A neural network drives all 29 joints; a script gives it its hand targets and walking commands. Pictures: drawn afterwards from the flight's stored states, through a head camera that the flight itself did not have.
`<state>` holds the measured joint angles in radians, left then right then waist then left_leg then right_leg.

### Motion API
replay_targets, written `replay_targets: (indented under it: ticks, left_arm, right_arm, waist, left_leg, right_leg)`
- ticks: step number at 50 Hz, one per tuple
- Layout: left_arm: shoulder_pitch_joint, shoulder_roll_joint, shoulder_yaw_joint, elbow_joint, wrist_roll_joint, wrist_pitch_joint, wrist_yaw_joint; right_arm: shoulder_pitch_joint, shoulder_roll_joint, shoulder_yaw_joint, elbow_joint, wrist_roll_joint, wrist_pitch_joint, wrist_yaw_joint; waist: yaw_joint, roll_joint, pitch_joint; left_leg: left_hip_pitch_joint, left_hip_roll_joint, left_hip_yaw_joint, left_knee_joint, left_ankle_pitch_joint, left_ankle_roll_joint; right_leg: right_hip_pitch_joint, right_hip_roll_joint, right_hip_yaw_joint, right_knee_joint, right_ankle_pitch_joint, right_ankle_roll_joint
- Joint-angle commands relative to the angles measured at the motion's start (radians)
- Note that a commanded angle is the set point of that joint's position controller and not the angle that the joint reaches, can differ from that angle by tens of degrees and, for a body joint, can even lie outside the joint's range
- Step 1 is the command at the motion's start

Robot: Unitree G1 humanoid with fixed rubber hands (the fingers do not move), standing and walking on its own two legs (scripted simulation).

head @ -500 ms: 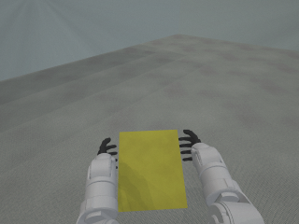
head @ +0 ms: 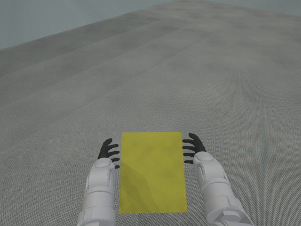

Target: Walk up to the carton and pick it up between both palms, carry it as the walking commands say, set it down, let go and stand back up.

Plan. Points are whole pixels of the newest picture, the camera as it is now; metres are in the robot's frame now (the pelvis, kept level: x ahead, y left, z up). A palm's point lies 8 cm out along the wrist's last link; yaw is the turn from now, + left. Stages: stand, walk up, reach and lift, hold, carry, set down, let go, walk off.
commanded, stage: set down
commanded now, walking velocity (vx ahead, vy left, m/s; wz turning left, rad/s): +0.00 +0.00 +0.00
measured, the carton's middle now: (151, 171) +0.33 +0.05 -0.09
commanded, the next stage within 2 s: none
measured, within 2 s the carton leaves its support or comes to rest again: neither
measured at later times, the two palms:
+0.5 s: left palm (110, 175) +0.29 +0.18 -0.06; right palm (193, 168) +0.33 -0.09 -0.06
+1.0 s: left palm (113, 180) +0.32 +0.19 -0.15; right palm (185, 172) +0.36 -0.08 -0.15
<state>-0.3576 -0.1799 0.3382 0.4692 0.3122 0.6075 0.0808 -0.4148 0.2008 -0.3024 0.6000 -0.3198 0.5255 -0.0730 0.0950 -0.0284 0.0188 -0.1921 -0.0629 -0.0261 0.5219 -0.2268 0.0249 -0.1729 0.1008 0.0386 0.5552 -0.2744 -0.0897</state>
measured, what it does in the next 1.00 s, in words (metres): lowers itself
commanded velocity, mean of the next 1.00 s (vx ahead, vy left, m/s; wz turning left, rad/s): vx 0.00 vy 0.00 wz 0.00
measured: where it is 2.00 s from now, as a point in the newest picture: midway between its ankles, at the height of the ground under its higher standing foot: outside the picture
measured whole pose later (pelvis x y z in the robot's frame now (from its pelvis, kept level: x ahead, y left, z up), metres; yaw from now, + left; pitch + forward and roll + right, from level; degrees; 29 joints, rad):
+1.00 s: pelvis -0.05 +0.01 -0.09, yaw +0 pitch +25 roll +0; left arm -0.61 -0.21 0.48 0.55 0.28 0.22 0.14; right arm -0.71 0.15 -0.39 0.71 -0.29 0.17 -0.13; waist 0.07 -0.03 -0.03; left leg -1.19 -0.09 -0.03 1.10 -0.34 0.03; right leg -1.16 0.12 0.01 1.12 -0.39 -0.06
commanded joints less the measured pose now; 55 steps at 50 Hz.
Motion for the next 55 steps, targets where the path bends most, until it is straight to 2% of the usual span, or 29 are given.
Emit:
replay_targets:
  ticks: [1,17,26,32,41,55]
  left_arm:
    - [-0.534,-0.972,-0.441,-0.004,-0.219,-0.077,-0.248]
    - [-0.634,-0.94,-0.349,0.157,-0.1,-0.313,-0.23]
    - [-0.733,-0.888,-0.374,0.137,-0.075,-0.412,-0.229]
    - [-0.796,-0.865,-0.406,0.107,-0.087,-0.431,-0.231]
    - [-0.841,-0.886,-0.436,0.118,-0.117,-0.425,-0.231]
    - [-0.901,-0.88,-0.469,0.121,-0.162,-0.436,-0.186]
  right_arm:
    - [-0.483,0.946,0.404,0.038,0.188,-0.072,0.25]
    - [-0.603,0.877,0.351,0.146,0.086,-0.294,0.208]
    - [-0.673,0.876,0.359,0.2,0.064,-0.369,0.21]
    - [-0.713,0.885,0.38,0.205,0.074,-0.379,0.211]
    - [-0.748,0.877,0.396,0.196,0.082,-0.373,0.216]
    - [-0.796,0.855,0.428,0.212,0.127,-0.38,0.205]
  waist:
    - [0.005,0.041,-0.292]
    - [-0.011,0.014,-0.404]
    - [-0.011,0.008,-0.538]
    - [-0.005,0.012,-0.64]
    - [-0.021,0.017,-0.747]
    - [-0.013,0.01,-0.888]
  left_leg:
    - [0.095,0.044,-0.106,-0.006,0.22,0.003]
    - [-0.135,-0.001,-0.108,0.127,0.156,0.009]
    - [-0.288,-0.018,-0.099,0.23,0.108,0.014]
    - [-0.374,-0.027,-0.091,0.308,0.098,0.01]
    - [-0.485,-0.037,-0.086,0.418,0.09,-0.005]
    - [-0.617,-0.058,-0.091,0.589,0.122,-0.03]
  right_leg:
    - [-0.032,-0.102,0.177,-0.086,0.159,0.023]
    - [-0.201,-0.053,0.149,0.057,0.137,0.03]
    - [-0.314,-0.028,0.14,0.161,0.097,0.033]
    - [-0.394,-0.016,0.137,0.233,0.08,0.038]
    - [-0.553,0.009,0.113,0.357,0.064,0.044]
    - [-0.814,0.048,0.085,0.549,0.056,0.057]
